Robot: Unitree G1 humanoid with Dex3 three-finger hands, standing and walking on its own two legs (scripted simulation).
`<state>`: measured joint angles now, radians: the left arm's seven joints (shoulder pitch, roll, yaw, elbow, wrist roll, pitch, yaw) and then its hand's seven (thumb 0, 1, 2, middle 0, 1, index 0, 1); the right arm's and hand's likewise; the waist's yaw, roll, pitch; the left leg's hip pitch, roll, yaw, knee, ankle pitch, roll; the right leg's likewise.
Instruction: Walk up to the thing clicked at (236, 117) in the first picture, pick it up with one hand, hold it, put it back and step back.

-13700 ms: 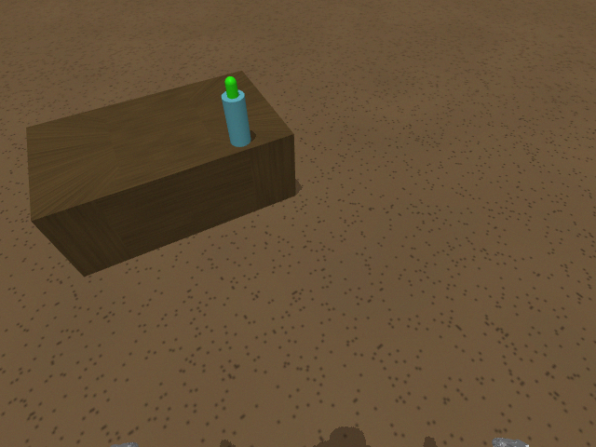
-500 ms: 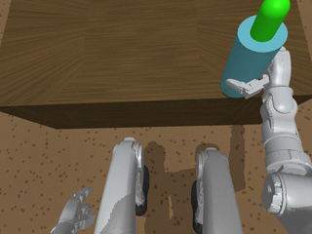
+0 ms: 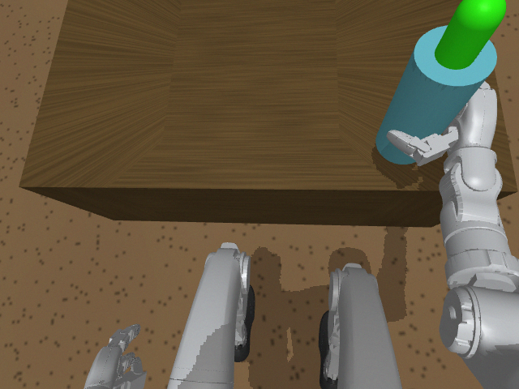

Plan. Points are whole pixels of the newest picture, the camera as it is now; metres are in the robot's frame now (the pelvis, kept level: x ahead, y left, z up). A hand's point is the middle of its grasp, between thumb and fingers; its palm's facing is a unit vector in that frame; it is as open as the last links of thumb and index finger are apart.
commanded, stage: settle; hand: right
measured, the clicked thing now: (431, 91) +0.50 -0.15 +0.04
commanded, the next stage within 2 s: lift in 0.38 s
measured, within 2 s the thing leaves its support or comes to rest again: neither
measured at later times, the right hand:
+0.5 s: hand (428, 114) +0.48 -0.16 +0.02, palm faces +0.06 +1.00 -0.03, open 11.2 cm
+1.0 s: hand (462, 106) +0.45 -0.16 +0.09, palm faces +0.06 +1.00 -0.03, open 11.2 cm
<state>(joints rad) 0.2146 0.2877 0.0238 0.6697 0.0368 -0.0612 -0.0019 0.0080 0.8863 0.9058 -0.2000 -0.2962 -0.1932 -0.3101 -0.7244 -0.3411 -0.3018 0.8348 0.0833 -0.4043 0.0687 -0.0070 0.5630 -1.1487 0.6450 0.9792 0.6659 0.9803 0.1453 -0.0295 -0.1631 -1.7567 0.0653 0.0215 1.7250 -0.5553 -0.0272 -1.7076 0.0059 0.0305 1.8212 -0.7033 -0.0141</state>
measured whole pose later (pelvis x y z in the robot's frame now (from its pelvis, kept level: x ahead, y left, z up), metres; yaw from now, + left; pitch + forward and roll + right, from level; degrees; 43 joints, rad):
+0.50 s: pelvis +0.00 +0.01 +0.02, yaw +0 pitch +32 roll +2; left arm 0.19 0.25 0.00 0.67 0.03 -0.08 0.00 0.01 0.90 0.89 -0.20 -0.29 -0.19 -0.30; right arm -0.69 -0.32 -0.30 0.85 0.08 -0.43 0.09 -0.01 0.56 -1.15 0.64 0.98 0.67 0.98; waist 0.13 -0.01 -0.17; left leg -1.67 0.06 0.03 1.65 -0.54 -0.02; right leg -1.61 0.00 0.04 1.74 -0.68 0.00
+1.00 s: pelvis +0.02 +0.00 +0.08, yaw +0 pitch +27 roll +2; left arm 0.22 0.23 0.01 0.69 0.01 -0.09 0.02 0.01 0.90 0.89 -0.20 -0.29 -0.20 -0.30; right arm -0.48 -0.27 -0.24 0.65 0.12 -0.37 0.07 -0.01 0.57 -1.15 0.65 0.98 0.67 0.98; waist 0.09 -0.01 -0.16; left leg -1.40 0.05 0.03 1.46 -0.51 -0.02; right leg -1.35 -0.01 0.03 1.54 -0.65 0.00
